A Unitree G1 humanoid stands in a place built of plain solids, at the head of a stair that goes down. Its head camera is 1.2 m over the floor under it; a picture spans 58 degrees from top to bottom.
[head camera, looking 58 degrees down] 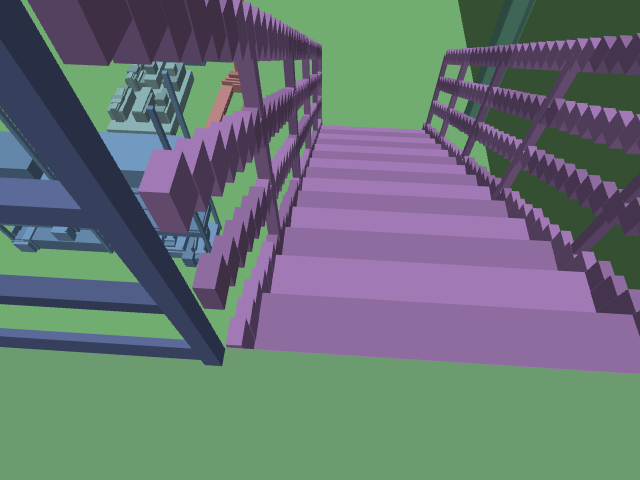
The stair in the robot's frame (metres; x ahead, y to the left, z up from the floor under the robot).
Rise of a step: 0.18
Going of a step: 0.26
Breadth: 1.36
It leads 4 degrees to the right of straight ahead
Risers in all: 15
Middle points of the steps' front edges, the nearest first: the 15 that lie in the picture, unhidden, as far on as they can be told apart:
0.35 -0.41 0.00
0.61 -0.43 -0.18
0.87 -0.45 -0.37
1.13 -0.46 -0.55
1.39 -0.48 -0.73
1.65 -0.50 -0.92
1.91 -0.52 -1.10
2.17 -0.53 -1.29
2.43 -0.55 -1.47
2.69 -0.57 -1.65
2.95 -0.58 -1.84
3.21 -0.60 -2.02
3.47 -0.62 -2.21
3.73 -0.63 -2.39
3.99 -0.65 -2.57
